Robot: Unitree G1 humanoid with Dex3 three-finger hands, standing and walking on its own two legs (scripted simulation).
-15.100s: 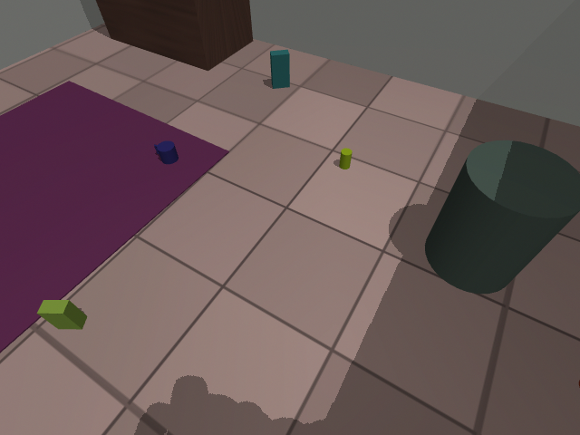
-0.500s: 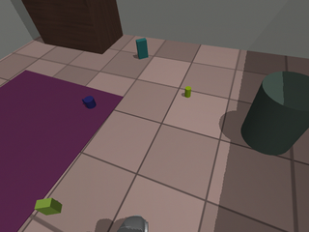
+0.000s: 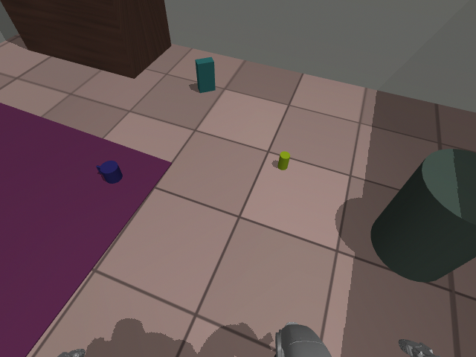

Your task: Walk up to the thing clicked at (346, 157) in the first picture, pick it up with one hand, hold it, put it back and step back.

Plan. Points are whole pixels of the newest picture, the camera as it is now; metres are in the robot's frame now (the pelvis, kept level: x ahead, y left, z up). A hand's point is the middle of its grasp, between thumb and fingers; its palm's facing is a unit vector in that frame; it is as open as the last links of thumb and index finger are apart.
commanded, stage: walk up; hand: right
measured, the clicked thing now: (283, 160) +1.13 -0.30 -0.73
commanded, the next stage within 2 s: none
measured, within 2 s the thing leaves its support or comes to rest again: neither
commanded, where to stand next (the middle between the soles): +0.73 +0.02 m, yaw +0 degrees
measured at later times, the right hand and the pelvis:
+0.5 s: hand (367, 258) +0.31 -0.29 -0.14, palm faces -0.10 +0.93 -0.36, open 7.4 cm; pelvis +0.24 -0.01 -0.01, yaw +2 degrees
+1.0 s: hand (345, 207) +0.46 -0.28 -0.16, palm faces -0.01 +0.93 -0.37, open 7.4 cm; pelvis +0.44 +0.00 -0.02, yaw -1 degrees
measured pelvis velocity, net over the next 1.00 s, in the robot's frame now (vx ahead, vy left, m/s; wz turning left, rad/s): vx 0.44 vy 0.00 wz -0.02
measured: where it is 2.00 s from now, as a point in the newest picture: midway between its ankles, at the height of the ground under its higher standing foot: (228, 240)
